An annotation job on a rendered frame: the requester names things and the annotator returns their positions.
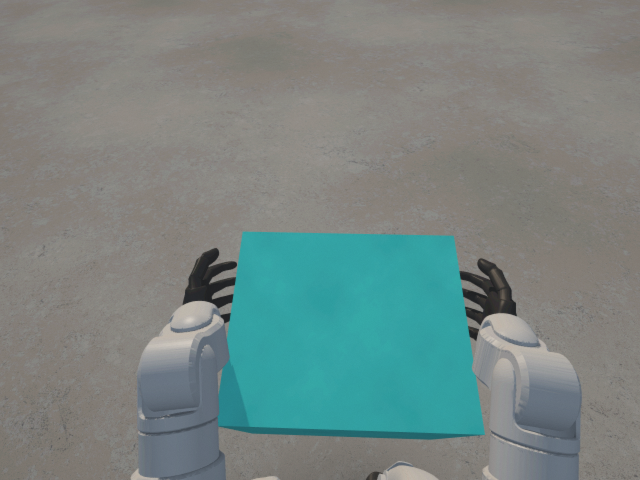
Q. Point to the robot right forearm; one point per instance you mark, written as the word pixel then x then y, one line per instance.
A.
pixel 535 406

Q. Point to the robot left forearm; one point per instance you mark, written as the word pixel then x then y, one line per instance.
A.
pixel 177 397

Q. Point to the carton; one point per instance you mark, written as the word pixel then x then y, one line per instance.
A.
pixel 349 335

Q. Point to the robot right shin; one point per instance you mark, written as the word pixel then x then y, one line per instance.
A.
pixel 398 464

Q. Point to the right robot hand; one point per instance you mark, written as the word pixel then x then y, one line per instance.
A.
pixel 498 291

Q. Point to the left robot hand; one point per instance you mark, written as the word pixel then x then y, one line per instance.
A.
pixel 199 288

